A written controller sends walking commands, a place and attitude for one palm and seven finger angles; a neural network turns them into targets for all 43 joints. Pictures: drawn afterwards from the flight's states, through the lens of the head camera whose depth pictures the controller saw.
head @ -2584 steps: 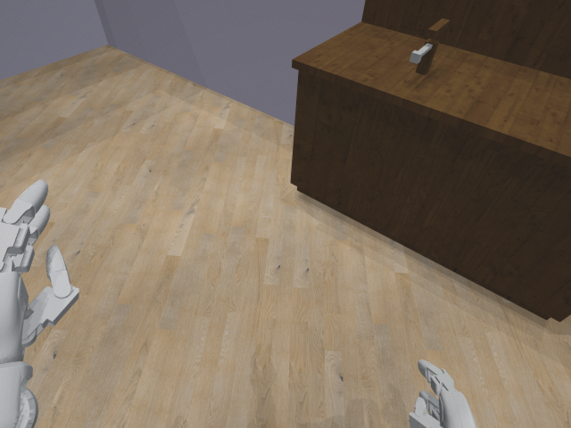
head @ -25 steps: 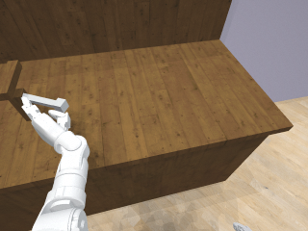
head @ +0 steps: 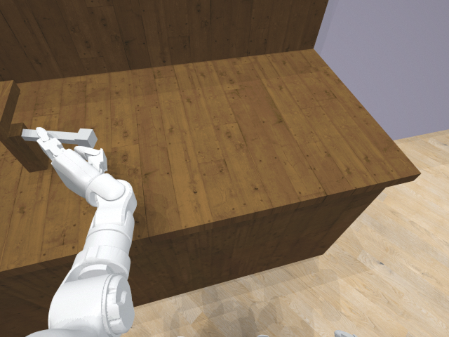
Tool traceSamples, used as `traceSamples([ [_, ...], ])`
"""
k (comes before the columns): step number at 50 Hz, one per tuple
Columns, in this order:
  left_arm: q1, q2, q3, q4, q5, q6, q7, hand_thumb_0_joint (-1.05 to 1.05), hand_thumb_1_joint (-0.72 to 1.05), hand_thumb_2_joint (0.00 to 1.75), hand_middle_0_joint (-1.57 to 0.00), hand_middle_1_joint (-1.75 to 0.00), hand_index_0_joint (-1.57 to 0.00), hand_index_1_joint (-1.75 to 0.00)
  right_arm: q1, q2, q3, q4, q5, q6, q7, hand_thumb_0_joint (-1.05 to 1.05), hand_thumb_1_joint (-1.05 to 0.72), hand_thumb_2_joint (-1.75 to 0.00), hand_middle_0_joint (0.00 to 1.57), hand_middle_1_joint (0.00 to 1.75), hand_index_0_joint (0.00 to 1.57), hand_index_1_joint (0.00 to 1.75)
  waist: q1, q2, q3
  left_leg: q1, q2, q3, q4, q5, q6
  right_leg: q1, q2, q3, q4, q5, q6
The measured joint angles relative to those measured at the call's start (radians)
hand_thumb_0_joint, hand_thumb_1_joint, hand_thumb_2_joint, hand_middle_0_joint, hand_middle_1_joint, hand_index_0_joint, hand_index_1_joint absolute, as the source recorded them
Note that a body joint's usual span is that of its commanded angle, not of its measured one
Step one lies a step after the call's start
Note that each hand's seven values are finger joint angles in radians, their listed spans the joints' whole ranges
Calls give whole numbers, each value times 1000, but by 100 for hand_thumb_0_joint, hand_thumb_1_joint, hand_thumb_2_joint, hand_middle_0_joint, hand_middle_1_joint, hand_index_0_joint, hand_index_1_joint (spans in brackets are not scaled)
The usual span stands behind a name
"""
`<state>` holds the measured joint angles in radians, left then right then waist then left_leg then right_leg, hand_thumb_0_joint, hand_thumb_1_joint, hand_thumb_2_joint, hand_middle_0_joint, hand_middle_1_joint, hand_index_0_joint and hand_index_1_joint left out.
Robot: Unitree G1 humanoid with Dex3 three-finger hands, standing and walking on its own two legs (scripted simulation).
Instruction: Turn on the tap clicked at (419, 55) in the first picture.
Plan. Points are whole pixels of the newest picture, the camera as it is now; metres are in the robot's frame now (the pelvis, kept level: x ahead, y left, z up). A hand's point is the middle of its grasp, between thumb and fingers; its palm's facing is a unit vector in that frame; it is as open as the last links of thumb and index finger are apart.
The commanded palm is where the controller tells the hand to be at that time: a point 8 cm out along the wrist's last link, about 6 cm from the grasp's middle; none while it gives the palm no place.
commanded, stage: push the lever round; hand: left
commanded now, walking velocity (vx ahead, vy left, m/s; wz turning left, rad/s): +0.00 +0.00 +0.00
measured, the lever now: (86, 139) +0.46 +0.27 +0.08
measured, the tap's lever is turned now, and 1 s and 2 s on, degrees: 71 84 84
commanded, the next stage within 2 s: lift the hand up off the lever in 0.08 s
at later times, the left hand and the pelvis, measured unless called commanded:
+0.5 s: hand (101, 144) +0.45 +0.24 +0.08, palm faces +0.83 -0.56 -0.06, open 7.8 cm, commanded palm +0.39 +0.25 +0.09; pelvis +0.01 +0.00 +0.00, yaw -1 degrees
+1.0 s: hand (102, 139) +0.45 +0.23 +0.09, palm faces +0.81 -0.58 -0.06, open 7.8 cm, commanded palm +0.39 +0.25 +0.11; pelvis +0.01 +0.00 +0.01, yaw +0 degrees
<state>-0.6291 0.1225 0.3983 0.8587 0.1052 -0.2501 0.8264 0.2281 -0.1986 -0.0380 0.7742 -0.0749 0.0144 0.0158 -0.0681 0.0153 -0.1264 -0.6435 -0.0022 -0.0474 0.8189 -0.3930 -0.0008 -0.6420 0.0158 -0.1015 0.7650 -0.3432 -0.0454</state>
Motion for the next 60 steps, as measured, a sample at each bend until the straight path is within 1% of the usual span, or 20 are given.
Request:
traceSamples([
  [5, -59, 23, 18, 57, 11, -12, 10, 1, 92, 91, -15, -15, -15, -15, 8, -5, -1, 4, -6, -2, 2, 1, -91, -90, 20, 30, 20, 30, -15, -1, 2, -29, 0, -1, 11, 0, 0, -27, 0, -1, 8, 2, 0],
  [11, -100, 45, 48, 103, 18, -21, 15, 1, 92, 91, -15, -15, -15, -15, 32, -11, -7, 6, -14, 7, 13, 1, -91, -90, 20, 30, 20, 30, -29, 1, -8, -52, 3, 7, 21, -5, 1, -54, 2, 6, 19, -1, 1],
  [13, -99, 48, 61, 100, 19, -18, 10, 1, 92, 91, -15, -15, -15, -15, 43, -12, -9, 4, -14, 12, 17, 1, -91, -90, 20, 30, 20, 30, -32, 2, -11, -52, 5, 10, 20, -7, 2, -56, 5, 10, 18, -1, 1],
  [17, -72, 46, 65, 72, 15, -10, 5, 2, 91, 91, -15, -15, -15, -15, 65, -13, -14, 0, -13, 19, 24, 1, -91, -90, 20, 30, 20, 30, -32, 6, -16, -36, 10, 16, 10, -9, 2, -42, 10, 16, 6, 0, 2],
  [22, -33, 34, 60, 33, 8, 3, 0, 2, 90, 90, -15, -15, -15, -15, 79, -14, -16, 0, -7, 22, 27, 1, -91, -90, 20, 30, 20, 30, -27, 8, -16, -4, 12, 17, -9, -8, 3, -9, 12, 18, -16, 3, 3],
  [28, -12, 27, 51, -1, 3, 15, -5, 2, 90, 90, -15, -15, -15, -15, 65, -12, -15, -1, -4, 15, 24, 1, -91, -90, 20, 30, 20, 30, -20, 6, -9, 27, 10, 14, -29, -3, 4, 25, 11, 15, -38, 8, 3],
  [32, 3, 20, 28, -31, -2, 21, -11, 2, 90, 90, -15, -15, -15, -15, 49, -13, -15, -6, -1, 9, 22, 1, -91, -90, 20, 30, 20, 30, -9, 8, -6, 45, 8, 11, -40, 1, 5, 44, 10, 13, -50, 11, 4],
  [37, 7, 5, 0, -42, -15, 45, -23, 2, 90, 90, -15, -15, -15, -15, 25, -15, -12, -11, 5, 6, 16, 1, -91, -90, 20, 30, 20, 30, 4, 9, -2, 67, 3, 8, -58, 8, 6, 68, 5, 10, -66, 15, 6],
  [41, -4, -12, -14, -41, -20, 57, -18, 2, 90, 90, -15, -15, -15, -15, 6, -13, -8, -15, 6, 2, 13, 1, -91, -90, 20, 30, 20, 30, 10, 7, 5, 78, -1, 6, -69, 14, 6, 79, 1, 8, -74, 17, 7],
  [48, -18, -21, -3, -51, -8, 76, -7, 2, 90, 90, -14, -15, -15, -15, -15, -3, -3, -20, 1, 7, 10, 1, -91, -90, 20, 30, 20, 30, 11, 4, 8, 82, -1, 7, -78, 15, 4, 81, 1, 9, -77, 16, 6],
  [56, 28, -32, -4, -120, -24, 117, -17, 2, 90, 90, -15, -16, -15, -15, 2, -1, -7, -20, 3, 16, 10, 1, -91, -90, 20, 30, 20, 30, 18, 12, 9, 112, 3, 11, -95, 13, 1, 106, 6, 14, -91, 15, 4],
  [60, 53, -33, -6, -158, -24, 131, -20, 2, 90, 90, -15, -16, -15, -15, 9, -1, -8, -15, 8, 19, 5, 1, -91, -90, 20, 30, 20, 30, 21, 12, 10, 133, 5, 11, -107, 15, 0, 127, 8, 14, -101, 15, 2],
])
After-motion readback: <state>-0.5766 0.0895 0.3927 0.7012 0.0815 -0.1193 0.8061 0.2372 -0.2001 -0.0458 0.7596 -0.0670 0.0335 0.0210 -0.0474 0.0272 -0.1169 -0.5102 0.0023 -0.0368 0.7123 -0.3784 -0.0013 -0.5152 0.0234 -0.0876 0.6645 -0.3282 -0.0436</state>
